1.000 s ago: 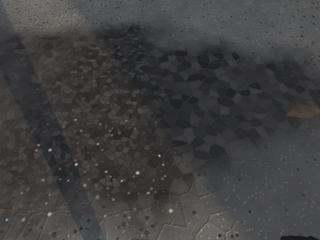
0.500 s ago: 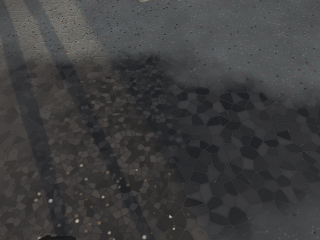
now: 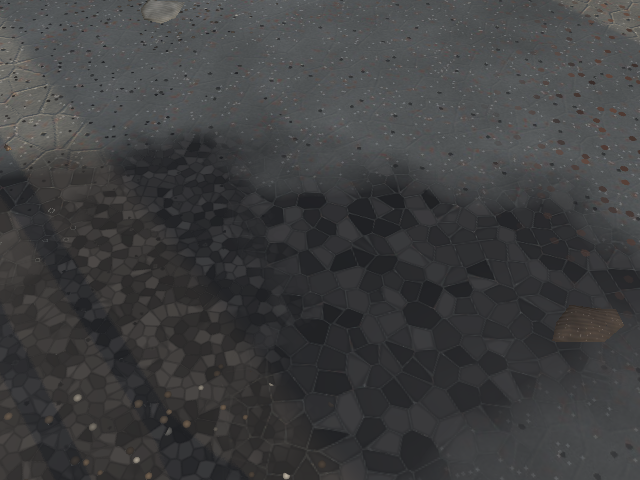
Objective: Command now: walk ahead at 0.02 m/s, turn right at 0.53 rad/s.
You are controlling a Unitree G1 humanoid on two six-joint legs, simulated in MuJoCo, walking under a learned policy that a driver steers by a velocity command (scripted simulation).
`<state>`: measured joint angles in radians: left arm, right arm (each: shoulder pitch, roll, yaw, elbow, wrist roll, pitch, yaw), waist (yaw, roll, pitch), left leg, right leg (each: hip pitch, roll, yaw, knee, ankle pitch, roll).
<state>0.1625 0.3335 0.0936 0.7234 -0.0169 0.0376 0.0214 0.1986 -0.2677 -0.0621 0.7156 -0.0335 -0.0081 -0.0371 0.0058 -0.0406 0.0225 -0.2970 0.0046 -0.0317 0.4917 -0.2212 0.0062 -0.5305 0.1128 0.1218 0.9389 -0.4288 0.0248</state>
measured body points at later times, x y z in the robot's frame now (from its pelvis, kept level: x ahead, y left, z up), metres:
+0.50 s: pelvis +0.00 -0.04 +0.00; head +0.02 -0.06 +0.45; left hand +0.22 +0.18 -0.09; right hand +0.05 -0.35 -0.12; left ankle +0.02 +0.12 -0.69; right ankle -0.01 -0.14 -0.74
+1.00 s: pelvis +0.01 -0.02 +0.00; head +0.01 -0.02 +0.45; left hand +0.15 +0.22 -0.14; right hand +0.05 -0.29 -0.13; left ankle +0.03 +0.11 -0.74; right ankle -0.01 -0.14 -0.74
